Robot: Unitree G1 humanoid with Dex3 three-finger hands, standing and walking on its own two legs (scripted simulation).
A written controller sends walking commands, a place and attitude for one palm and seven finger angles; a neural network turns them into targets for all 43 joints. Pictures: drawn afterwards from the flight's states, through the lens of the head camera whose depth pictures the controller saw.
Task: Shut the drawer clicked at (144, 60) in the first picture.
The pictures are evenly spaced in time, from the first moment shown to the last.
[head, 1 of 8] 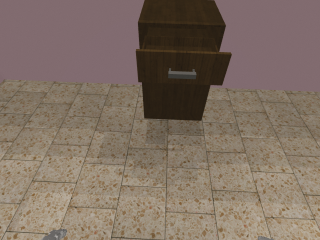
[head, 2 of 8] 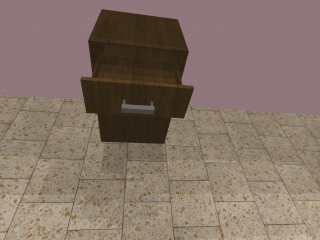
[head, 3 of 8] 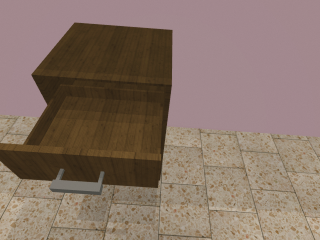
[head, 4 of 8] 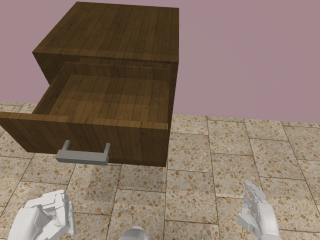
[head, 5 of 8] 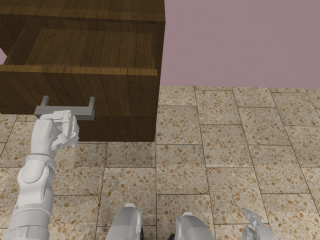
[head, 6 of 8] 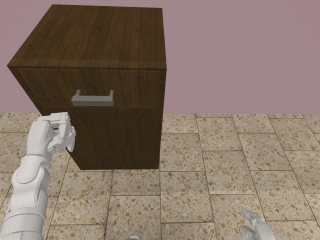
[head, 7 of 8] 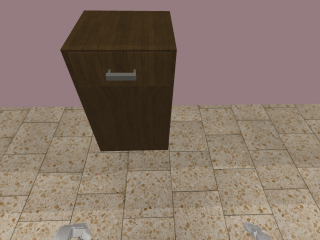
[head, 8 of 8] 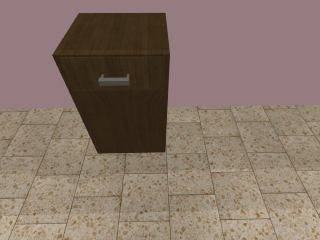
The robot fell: no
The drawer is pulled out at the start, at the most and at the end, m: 0.30 0.30 0.00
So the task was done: yes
